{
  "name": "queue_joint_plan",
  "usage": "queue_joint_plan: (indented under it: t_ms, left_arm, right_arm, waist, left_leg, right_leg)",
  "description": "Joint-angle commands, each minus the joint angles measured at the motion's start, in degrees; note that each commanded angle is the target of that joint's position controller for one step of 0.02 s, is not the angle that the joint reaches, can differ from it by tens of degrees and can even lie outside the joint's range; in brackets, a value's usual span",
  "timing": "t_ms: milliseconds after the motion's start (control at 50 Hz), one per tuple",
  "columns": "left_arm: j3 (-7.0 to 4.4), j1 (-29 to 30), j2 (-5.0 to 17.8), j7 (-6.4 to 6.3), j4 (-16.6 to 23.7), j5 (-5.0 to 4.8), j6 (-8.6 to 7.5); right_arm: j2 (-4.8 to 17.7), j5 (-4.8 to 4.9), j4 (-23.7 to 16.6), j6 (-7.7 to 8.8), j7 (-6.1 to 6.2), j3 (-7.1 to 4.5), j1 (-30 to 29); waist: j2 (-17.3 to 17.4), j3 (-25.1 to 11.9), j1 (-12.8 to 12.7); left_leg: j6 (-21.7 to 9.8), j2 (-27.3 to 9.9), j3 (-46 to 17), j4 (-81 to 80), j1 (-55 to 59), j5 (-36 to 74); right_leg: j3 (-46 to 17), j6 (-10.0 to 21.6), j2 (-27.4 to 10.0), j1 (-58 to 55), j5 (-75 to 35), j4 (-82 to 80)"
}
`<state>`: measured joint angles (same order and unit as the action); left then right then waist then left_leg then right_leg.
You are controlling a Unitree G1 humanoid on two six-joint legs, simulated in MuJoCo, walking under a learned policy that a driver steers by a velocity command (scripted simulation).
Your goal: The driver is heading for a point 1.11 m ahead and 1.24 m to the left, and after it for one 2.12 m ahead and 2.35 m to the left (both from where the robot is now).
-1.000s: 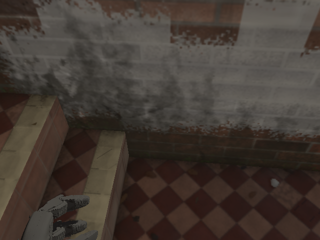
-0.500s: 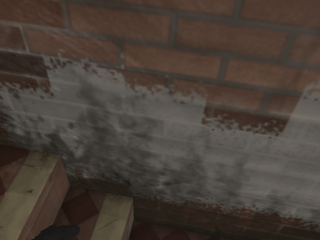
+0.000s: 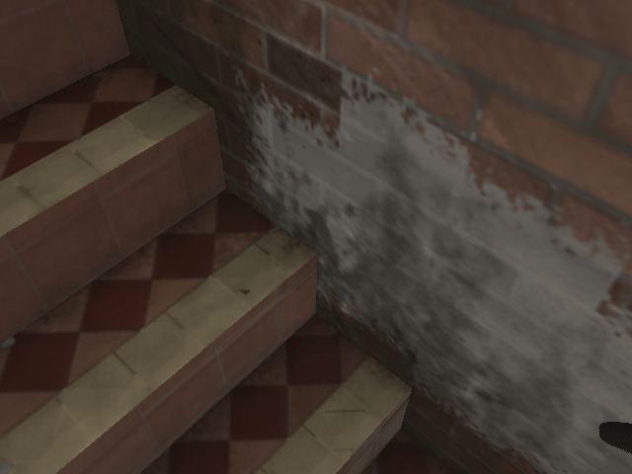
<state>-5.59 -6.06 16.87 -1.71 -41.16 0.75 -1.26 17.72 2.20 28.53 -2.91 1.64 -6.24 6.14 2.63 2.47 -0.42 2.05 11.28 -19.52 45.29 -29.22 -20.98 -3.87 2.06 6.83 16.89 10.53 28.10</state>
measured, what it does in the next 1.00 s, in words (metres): steps on the spot, turning left: left foot, then right foot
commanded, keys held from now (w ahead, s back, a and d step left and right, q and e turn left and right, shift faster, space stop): q+shift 0.26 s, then w+q+shift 0.36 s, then q+shift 0.38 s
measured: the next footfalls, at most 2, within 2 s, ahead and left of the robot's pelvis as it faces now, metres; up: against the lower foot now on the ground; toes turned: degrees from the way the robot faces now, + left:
left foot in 0.44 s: -0.11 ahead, +0.07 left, +0.00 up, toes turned +27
right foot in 0.76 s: +0.18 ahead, +0.05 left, +0.00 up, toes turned +48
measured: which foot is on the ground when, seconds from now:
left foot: up 0.00-0.42, down 0.44-0.74, up 0.76-1.00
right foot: down 0.00-0.42, up 0.44-0.74, down 0.76-1.00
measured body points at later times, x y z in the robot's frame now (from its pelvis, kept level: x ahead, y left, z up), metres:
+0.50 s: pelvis -0.05 +0.01 +0.00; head -0.03 +0.04 +0.45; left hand -0.04 +0.34 -0.09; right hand +0.16 -0.20 -0.10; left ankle -0.15 +0.05 -0.73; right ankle +0.05 -0.12 -0.67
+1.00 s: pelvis +0.04 +0.09 +0.01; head +0.06 +0.14 +0.46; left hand -0.14 +0.34 -0.10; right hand +0.38 +0.16 -0.04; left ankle -0.06 +0.15 -0.51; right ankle +0.15 +0.02 -0.73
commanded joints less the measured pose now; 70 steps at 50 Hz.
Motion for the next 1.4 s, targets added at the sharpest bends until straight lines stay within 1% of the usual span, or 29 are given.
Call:
queue_joint_plan:
  t_ms: [20,100,160,280,340,400,440,460,480,560,640,740,760,780,800,820,860,900,1020,1100,1160,1200,1220,1240,1260,1280,1300,1340,1400]
  left_arm:
    - [-0.2,10.9,3.2,-0.81,8.4,2.08,-0.86]
    - [1.66,7.0,4.9,-4.05,9.1,1.21,0.44]
    - [1.39,-1.7,6.9,-3.93,7.7,2.21,1.54]
    - [-0.38,-3.9,10.2,-4.43,5.5,1.08,2.05]
    - [-1.69,-1.4,13.4,-3.18,5.2,0.24,1.34]
    - [-0.91,3.9,8.7,-1.57,6.0,0.03,0.14]
    - [1.66,6.0,-1.4,0.12,9.2,0.23,-1.06]
    - [2.4,9.1,-1.7,0.99,13.3,0.18,-3.39]
    - [0.97,11.9,5.0,1.56,14.1,-0.86,-5.3]
    - [-0.2,6.5,7.3,0.66,9.2,0.56,-5.97]
    - [1.84,8.2,0.6,1.23,9.8,-0.84,-5.48]
    - [-0.41,-4.6,6.7,1.13,10.5,1.23,-3.72]
    - [-0.68,-14.1,7.6,0.63,7.3,0.76,-3.65]
    - [0.57,-15.5,6.9,0.73,5.5,1.46,-3.22]
    - [0.36,-11.9,7.3,0.6,7.0,3.6,-2.13]
    - [0.55,-4.0,4.3,-0.37,9.2,2.66,-0.75]
    - [1.72,0.9,0.6,-2.39,9.7,-0.16,0.56]
    - [1.77,2.8,3.4,-3.66,8.8,0.65,0.67]
    - [-0.24,-3.1,8.2,-4.15,6.5,0.15,1.32]
    - [-0.34,-2.5,9.5,-1.16,6.9,-0.34,0.48]
    - [0.53,-0.7,10.2,0.45,4.1,-1.0,0.31]
    - [3.26,2.3,3.9,1.08,5.4,-2.37,-0.99]
    - [5.49,3.5,-4.1,1.67,8.1,-0.99,-2.1]
    - [5.22,-4.7,-5.4,2.11,5.9,-3.09,-3.97]
    - [4.13,-6.7,-1.9,2.21,3.7,-4.48,-4.59]
    - [4.81,5.5,-3.3,1.71,8.1,-6.19,-4.38]
    - [7.37,15.1,-8.6,1.23,12.5,-5.51,-4.17]
    - [9.55,12.5,-13.6,2.74,14.8,-4.15,-3.19]
    - [10.25,5.6,-9.6,4.66,19.1,-3.61,-2.01]
  right_arm:
    - [13.8,-1.32,-5.7,1.22,-0.19,-3.42,2.6]
    - [5.9,-2.99,-5.0,-0.04,0.92,-0.3,1.9]
    - [4.4,-1.39,-5.9,0.09,1.6,0.62,-2.3]
    - [2.0,-1.94,-3.8,1.01,-0.67,2.49,-0.9]
    - [5.9,-2.29,0.6,1.08,-1.76,0.86,6.1]
    - [7.1,-2.13,11.0,1.97,-1.72,-0.48,23.7]
    - [7.4,-1.74,12.2,3.7,-2.28,0.05,23.7]
    - [15.7,-2.17,7.3,6.11,-2.46,-2.16,18.0]
    - [14.2,-2.06,5.3,7.65,-2.43,-2.36,13.7]
    - [5.1,-1.62,4.5,8.72,-1.45,1.51,9.6]
    - [5.9,-0.94,5.3,6.89,-0.84,1.26,12.2]
    - [6.4,0.53,-0.4,4.65,1.78,1.12,-0.4]
    - [2.0,-0.52,-2.6,5.25,1.02,2.45,-2.5]
    - [-8.8,-3.62,-3.4,5.73,0.5,5.03,4.7]
    - [-0.8,-0.63,-1.7,5.17,0.2,3.18,17.3]
    - [3.9,0.31,-1.3,3.35,0.65,2.03,14.9]
    - [4.2,-0.9,-2.9,1.1,1.34,2.06,7.4]
    - [3.6,-1.39,-5.2,-0.79,0.94,2.69,4.7]
    - [-0.9,-1.64,-8.4,-1.31,1.63,5.23,-3.6]
    - [-2.8,-1.52,-6.8,0.74,-0.42,6.47,-6.4]
    - [-0.4,-2.93,-2.5,2.48,-0.98,4.73,3.6]
    - [3.8,-4.07,3.5,3.47,-1.43,2.24,15.6]
    - [7.6,-4.91,6.2,3.84,-1.39,1.93,19.0]
    - [12.9,-6.85,6.0,4.13,-0.61,-0.06,25.7]
    - [15.8,-6.93,8.4,3.98,-1.55,-1.6,29.9]
    - [12.7,-5.77,11.2,3.76,-2.68,-0.57,26.6]
    - [5.6,-4.84,12.3,3.73,-2.55,1.63,20.7]
    - [-7.1,-5.62,17.7,4.97,-1.52,5.92,17.6]
    - [-6.3,-4.73,19.1,6.03,-1.02,7.47,4.8]
  waist:
    - [-16.1,-2.1,3.9]
    - [0.0,-2.2,1.4]
    - [-6.2,-6.2,-2.5]
    - [-10.3,-13.0,-2.8]
    - [-14.1,-13.0,0.6]
    - [-11.0,-8.4,7.7]
    - [8.7,1.8,5.4]
    - [10.1,-1.0,3.9]
    - [2.1,0.7,3.7]
    - [0.1,1.2,-0.6]
    - [8.6,-2.3,0.2]
    - [10.9,-13.5,-10.0]
    - [6.1,-18.6,-12.7]
    - [-13.3,-18.3,-5.0]
    - [-15.5,-22.2,1.8]
    - [-14.0,-14.4,2.8]
    - [-9.1,-3.5,2.6]
    - [-4.9,-0.8,4.2]
    - [-8.2,-8.4,0.4]
    - [-8.2,-7.7,-1.2]
    - [-10.9,-7.8,6.0]
    - [-5.9,-5.9,11.5]
    - [10.8,-5.8,8.7]
    - [17.5,-19.5,8.0]
    - [12.7,-27.7,11.0]
    - [8.3,-12.7,10.6]
    - [6.3,-0.9,9.0]
    - [4.4,2.9,2.8]
    - [2.5,3.1,-9.0]
  left_leg:
    - [3.2,-9.0,7.0,27.9,-7.0,-4.0]
    - [3.6,-10.6,13.3,34.8,-10.4,5.9]
    - [5.3,-13.3,16.1,27.1,-16.4,5.0]
    - [3.6,-13.8,21.5,9.8,-4.1,-2.4]
    - [-1.9,-11.6,26.4,0.1,10.5,-4.7]
    - [-8.6,-7.6,31.8,-22.0,27.2,-3.4]
    - [-15.0,-20.7,2.4,-22.0,35.5,-5.7]
    - [-25.5,-31.8,-26.6,-33.9,33.8,-24.8]
    - [-25.1,-33.5,-28.5,-39.5,33.6,-29.9]
    - [-16.3,-20.6,-4.0,-35.1,18.3,1.0]
    - [-12.8,-14.5,3.7,-25.6,10.1,25.9]
    - [-4.0,-11.7,-4.3,2.8,19.6,70.4]
    - [-1.7,-8.0,-0.4,18.5,6.8,44.2]
    - [-1.2,-0.5,4.2,36.8,-15.1,-22.1]
    - [1.3,-4.6,4.8,52.5,-17.2,-20.3]
    - [3.4,-9.9,11.4,58.7,-21.2,-16.6]
    - [5.2,-14.9,14.0,61.4,-21.8,-11.4]
    - [6.5,-15.1,14.2,62.4,-17.5,-5.3]
    - [6.7,-18.9,17.3,50.7,-25.3,-4.3]
    - [2.5,-15.6,22.7,15.6,2.6,2.7]
    - [-2.5,-12.5,24.0,-8.0,13.9,4.2]
    - [-4.7,-13.0,22.7,-26.0,26.0,20.7]
    - [-3.2,-22.0,10.9,-16.6,40.3,60.3]
    - [-10.3,-35.8,-2.6,-10.5,50.1,81.8]
    - [-20.2,-44.6,-14.5,-20.6,53.8,52.6]
    - [-21.7,-43.0,-11.5,-27.2,47.6,22.4]
    - [-17.1,-38.2,-3.8,-29.0,40.8,9.9]
    - [-12.2,-35.4,6.4,-29.2,30.9,14.3]
    - [-3.9,-28.4,24.7,-37.3,6.9,15.9]
  right_leg:
    - [-19.7,12.4,-22.6,3.4,6.2,-17.5]
    - [-6.3,11.1,-17.7,0.5,-6.8,-12.4]
    - [-5.0,12.0,-19.5,-11.9,-9.6,-11.0]
    - [1.2,10.6,-23.9,-11.7,-1.1,-12.9]
    - [3.8,5.9,-24.4,-2.3,17.8,-18.6]
    - [12.9,-1.6,-18.4,5.8,23.2,-8.9]
    - [12.1,-4.1,-13.6,38.0,24.2,33.7]
    - [0.2,-5.0,-8.9,50.2,19.8,38.4]
    - [-4.9,-3.7,-10.5,52.9,12.3,40.7]
    - [0.4,-6.0,-8.5,30.0,-6.0,29.5]
    - [7.2,-5.4,-1.1,8.1,-2.3,17.7]
    - [4.4,-0.4,-1.6,-9.9,-11.8,-6.8]
    - [-0.8,1.8,-9.9,-29.2,-26.4,-6.8]
    - [-17.7,6.1,-26.6,-41.5,-68.2,2.0]
    - [-28.3,16.2,-39.1,-33.1,-60.7,-1.7]
    - [-23.5,18.2,-37.3,-24.4,-36.2,-6.3]
    - [-11.8,11.2,-27.5,-8.3,-4.7,-13.5]
    - [-2.7,9.8,-25.8,1.8,-11.7,-13.6]
    - [6.7,8.7,-28.1,-15.4,-10.4,-13.4]
    - [9.7,7.9,-25.4,-1.6,6.9,-20.1]
    - [8.7,7.2,-26.4,-9.2,-14.8,-11.0]
    - [12.4,2.2,-19.8,-2.9,-22.1,14.9]
    - [11.0,-1.9,-13.3,22.4,20.3,43.2]
    - [-5.0,-3.0,-6.4,38.1,22.5,73.0]
    - [-8.6,-3.8,-4.7,48.2,21.8,94.5]
    - [-4.4,-3.2,-6.9,63.5,23.2,105.7]
    - [-2.4,-2.7,-8.9,72.8,22.3,107.4]
    - [-4.5,-0.3,-8.0,73.1,20.9,119.1]
    - [-2.9,2.9,-9.4,56.1,9.3,97.7]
